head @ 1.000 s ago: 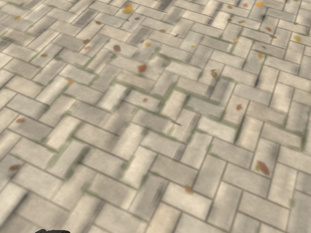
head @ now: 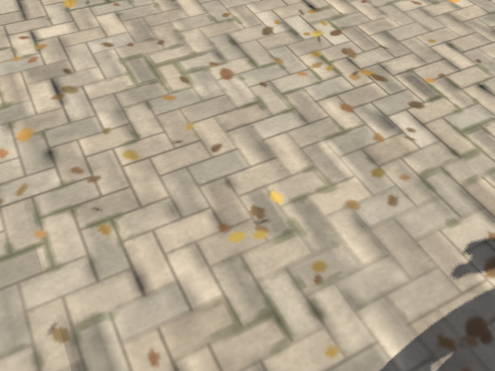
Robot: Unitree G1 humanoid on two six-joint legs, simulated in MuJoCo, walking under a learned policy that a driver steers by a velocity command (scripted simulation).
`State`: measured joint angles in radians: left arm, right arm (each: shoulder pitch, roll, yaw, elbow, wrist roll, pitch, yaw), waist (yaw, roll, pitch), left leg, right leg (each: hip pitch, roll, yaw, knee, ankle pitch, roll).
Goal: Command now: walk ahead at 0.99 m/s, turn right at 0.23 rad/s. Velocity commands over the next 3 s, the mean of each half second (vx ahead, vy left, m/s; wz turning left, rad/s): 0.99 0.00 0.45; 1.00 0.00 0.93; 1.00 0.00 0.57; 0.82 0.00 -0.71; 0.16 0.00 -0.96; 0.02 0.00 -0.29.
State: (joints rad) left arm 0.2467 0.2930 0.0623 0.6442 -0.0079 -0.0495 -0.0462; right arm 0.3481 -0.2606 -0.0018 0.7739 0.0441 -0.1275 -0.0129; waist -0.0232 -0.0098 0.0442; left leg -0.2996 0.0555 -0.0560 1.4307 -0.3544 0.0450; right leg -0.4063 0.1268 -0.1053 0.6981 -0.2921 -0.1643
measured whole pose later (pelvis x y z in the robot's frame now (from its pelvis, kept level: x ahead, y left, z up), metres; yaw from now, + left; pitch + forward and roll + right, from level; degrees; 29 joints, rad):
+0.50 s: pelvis +0.45 +0.12 +0.01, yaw +17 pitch -1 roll +0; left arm 0.17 0.26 0.01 0.68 -0.01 -0.14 -0.02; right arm 0.37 -0.30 -0.06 0.73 0.01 -0.07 0.04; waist -0.04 0.01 0.07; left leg -0.38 -0.17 -0.01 0.59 -0.19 0.16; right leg -0.35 0.01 0.12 1.33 -0.35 -0.06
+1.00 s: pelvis +0.89 +0.23 +0.03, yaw +46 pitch +0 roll -4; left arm 0.34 0.31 0.09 0.73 0.00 -0.11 0.00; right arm 0.21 -0.34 -0.06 0.63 0.04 -0.02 0.01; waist 0.06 0.05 0.04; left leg -0.62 0.06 -0.02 1.33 -0.31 0.07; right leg -0.15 0.03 -0.07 0.42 -0.27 0.01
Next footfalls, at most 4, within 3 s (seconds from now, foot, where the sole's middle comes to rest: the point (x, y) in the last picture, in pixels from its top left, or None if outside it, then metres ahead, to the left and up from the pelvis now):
0.36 left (180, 348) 0.55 0.17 -0.74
0.80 right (198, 211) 1.00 0.15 -0.74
1.28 left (60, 186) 1.11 0.61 -0.74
1.74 right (1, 113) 1.48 0.92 -0.75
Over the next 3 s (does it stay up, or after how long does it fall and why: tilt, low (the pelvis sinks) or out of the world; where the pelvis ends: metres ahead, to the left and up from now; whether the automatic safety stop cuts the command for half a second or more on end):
stays up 1.57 1.08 0.02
